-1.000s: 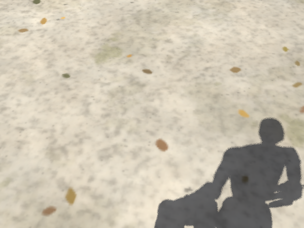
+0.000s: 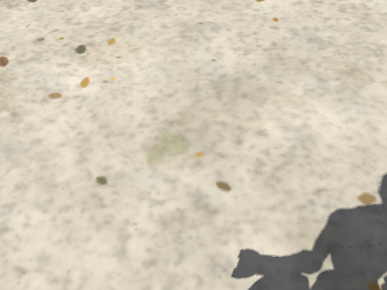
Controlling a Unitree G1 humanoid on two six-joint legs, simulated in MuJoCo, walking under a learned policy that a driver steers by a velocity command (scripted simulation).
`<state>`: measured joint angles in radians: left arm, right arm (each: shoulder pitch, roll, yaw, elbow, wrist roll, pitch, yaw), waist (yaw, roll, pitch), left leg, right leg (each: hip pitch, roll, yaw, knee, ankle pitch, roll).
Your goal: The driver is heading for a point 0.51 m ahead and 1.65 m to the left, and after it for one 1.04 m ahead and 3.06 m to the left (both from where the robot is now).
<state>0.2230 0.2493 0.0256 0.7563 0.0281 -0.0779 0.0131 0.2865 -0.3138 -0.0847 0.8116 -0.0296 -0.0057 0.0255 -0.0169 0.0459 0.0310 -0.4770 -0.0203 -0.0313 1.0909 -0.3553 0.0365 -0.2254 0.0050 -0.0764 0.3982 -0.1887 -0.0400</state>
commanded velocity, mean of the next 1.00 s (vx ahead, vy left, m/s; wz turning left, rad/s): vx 0.15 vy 0.00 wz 0.59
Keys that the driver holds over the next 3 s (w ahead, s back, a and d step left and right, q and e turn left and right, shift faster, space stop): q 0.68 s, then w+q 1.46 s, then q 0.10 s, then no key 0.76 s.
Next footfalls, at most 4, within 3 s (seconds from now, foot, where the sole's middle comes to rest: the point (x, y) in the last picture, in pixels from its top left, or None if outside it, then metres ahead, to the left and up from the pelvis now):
0.28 left None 0.21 0.11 -0.78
0.76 right None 0.23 -0.07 -0.78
1.26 left None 0.25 0.26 -0.78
1.78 right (79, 265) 0.59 0.47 -0.78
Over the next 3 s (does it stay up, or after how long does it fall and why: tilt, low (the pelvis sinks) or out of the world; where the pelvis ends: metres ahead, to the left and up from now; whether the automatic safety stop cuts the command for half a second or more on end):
stays up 0.53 0.73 0.00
